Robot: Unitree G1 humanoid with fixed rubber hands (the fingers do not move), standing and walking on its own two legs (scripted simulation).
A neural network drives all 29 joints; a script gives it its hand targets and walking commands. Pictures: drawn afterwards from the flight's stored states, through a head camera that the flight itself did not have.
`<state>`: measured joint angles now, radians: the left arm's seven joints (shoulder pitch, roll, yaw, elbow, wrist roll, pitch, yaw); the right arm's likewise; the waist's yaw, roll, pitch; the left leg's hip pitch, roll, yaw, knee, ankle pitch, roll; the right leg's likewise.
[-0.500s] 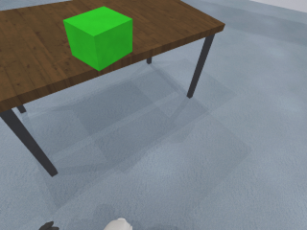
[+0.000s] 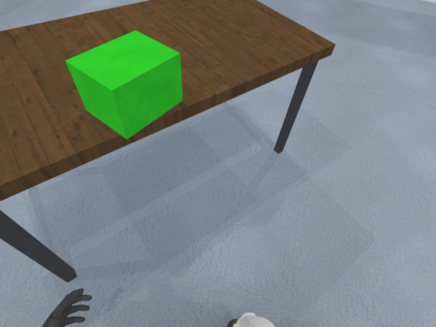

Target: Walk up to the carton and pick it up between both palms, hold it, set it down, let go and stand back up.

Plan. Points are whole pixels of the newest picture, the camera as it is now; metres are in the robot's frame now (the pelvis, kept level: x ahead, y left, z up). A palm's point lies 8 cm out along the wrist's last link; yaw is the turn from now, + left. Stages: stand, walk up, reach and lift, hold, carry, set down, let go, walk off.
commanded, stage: walk up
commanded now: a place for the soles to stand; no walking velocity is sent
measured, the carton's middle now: (131, 83) +0.69 +0.26 +0.02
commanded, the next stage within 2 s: none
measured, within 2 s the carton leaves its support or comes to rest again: neither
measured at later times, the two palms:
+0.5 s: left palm out of the picture +0.13 +0.33 -0.15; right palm (322, 258) +0.28 -0.23 -0.10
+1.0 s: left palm (68, 263) +0.24 +0.31 -0.10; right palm (315, 216) +0.41 -0.25 -0.14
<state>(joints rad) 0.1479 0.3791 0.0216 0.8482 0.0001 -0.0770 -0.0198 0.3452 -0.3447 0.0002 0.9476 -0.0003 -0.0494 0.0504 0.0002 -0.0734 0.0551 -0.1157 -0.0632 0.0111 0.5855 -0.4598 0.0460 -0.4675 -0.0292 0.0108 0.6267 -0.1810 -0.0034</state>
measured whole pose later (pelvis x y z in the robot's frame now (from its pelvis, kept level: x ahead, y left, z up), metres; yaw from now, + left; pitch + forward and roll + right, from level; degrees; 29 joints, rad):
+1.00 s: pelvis +0.27 +0.00 -0.01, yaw +23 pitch -2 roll +1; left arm 0.22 0.35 0.02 0.85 0.00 -0.09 -0.02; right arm 0.29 -0.35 0.00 0.95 0.00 -0.02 0.03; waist -0.01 0.04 0.09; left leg -0.47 0.01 -0.02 1.10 -0.42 0.02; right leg -0.41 -0.08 -0.08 0.78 -0.33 0.00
